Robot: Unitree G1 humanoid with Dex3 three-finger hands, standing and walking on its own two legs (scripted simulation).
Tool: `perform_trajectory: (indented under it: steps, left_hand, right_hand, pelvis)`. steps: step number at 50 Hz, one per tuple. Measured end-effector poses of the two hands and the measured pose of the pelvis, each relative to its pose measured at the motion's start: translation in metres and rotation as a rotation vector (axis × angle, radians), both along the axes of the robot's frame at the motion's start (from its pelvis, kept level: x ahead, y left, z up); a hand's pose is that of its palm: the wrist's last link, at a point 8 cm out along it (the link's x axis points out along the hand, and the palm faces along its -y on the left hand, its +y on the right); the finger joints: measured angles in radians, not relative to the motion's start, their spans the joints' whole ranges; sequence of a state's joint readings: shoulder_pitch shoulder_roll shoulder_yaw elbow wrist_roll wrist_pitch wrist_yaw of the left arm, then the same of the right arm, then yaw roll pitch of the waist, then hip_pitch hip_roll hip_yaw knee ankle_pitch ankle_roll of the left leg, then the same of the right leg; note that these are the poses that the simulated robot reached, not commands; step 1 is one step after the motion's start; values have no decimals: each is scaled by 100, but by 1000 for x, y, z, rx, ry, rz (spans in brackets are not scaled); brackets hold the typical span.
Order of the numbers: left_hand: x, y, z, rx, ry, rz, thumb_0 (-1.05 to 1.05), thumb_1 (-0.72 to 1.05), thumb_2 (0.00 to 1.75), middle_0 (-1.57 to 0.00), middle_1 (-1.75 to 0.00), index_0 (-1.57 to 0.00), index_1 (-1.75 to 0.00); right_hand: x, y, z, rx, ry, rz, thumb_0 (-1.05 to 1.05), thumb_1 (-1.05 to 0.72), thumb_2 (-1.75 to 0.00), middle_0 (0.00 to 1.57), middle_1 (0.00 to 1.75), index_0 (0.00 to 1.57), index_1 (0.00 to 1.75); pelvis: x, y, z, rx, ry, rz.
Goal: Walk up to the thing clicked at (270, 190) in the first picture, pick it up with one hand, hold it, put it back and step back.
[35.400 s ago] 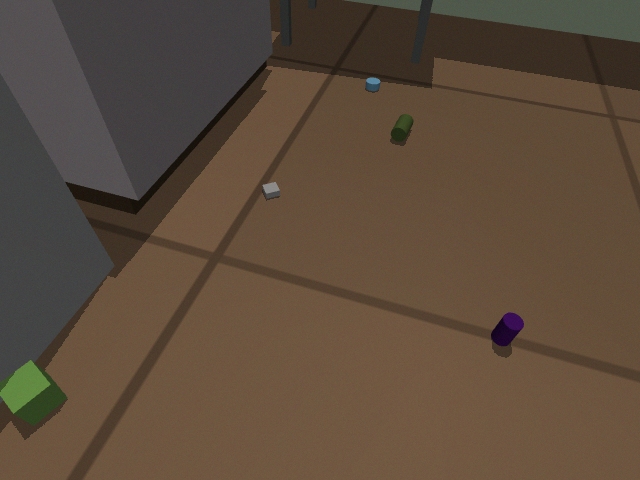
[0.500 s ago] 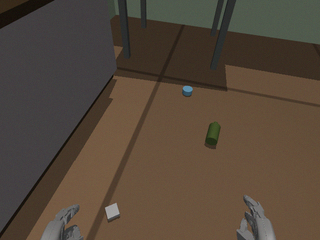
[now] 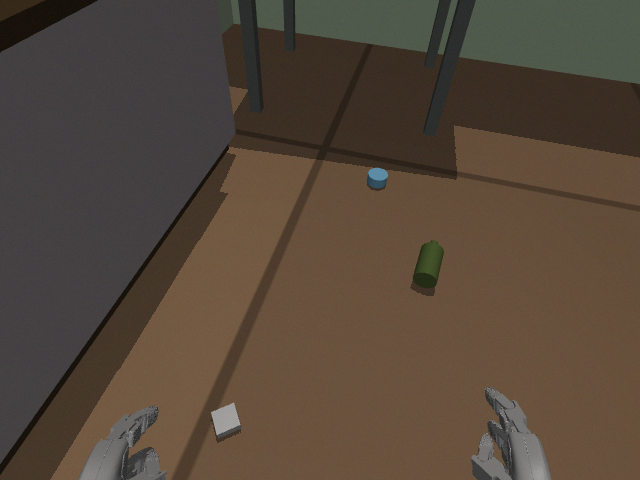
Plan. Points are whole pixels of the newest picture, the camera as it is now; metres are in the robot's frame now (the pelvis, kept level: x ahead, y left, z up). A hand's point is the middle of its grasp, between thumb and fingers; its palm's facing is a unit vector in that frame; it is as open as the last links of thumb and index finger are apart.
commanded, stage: home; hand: left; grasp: from above
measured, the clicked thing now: (226, 420) +0.42 +0.23 -0.70
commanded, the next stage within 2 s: stand in 0.58 s
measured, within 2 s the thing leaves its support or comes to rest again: neither
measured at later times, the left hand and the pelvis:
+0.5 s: hand (163, 475) +0.17 +0.18 -0.05, palm faces +0.04 -0.98 -0.19, open 7.4 cm; pelvis +0.01 +0.00 +0.00, yaw +0 degrees
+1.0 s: hand out of the picture +0.09 +0.24 -0.11, palm faces +0.02 -0.94 -0.33, open 7.4 cm; pelvis -0.01 +0.00 +0.03, yaw +0 degrees
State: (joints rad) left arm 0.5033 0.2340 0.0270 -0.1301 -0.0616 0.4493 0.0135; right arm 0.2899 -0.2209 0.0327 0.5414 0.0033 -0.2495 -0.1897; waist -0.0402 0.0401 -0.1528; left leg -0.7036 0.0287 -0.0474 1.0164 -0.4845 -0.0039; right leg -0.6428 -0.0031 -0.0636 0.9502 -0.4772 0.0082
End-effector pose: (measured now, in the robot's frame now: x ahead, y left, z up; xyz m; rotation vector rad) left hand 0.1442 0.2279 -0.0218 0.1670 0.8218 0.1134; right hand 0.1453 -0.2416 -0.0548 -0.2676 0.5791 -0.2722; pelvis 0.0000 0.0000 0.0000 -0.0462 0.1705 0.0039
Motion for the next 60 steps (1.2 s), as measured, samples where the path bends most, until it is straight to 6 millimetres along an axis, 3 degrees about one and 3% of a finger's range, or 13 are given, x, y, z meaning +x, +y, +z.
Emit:
perform_trajectory:
  steps: [34,38,42,49,60]
  left_hand:
    - [4,0,0,0,-7,2,1,91,90,-20,-30,-20,-29]
    - [7,12,-18,92,-33,-36,1,90,90,-20,-30,-20,-30]
    - [-8,30,-33,132,46,-24,0,90,90,-20,-30,-20,-30]
    - [-54,52,-48,143,215,36,0,91,90,-20,-30,-20,-30]
    - [-108,56,-50,110,391,93,0,91,90,-20,-30,-20,-30]
  right_hand:
    - [3,-2,1,0,1,-8,2,-90,-89,21,30,20,30]
    - [-5,-6,-15,-40,219,120,1,-90,-89,21,30,20,30]
    - [-22,-17,-21,-12,363,126,1,-90,-89,21,30,21,30]
    - [-55,-32,-17,17,480,38,1,-90,-89,21,30,21,30]
    - [-84,-23,-13,58,592,-11,1,-91,-89,20,30,20,30]
  pelvis:
    - [4,0,0,-1,-2,0]
    - [-6,-1,9,28,-89,-5]
    - [-11,-1,18,47,-133,-7]
    - [-10,4,32,46,-179,-9]
    - [-9,9,53,41,-227,-6]
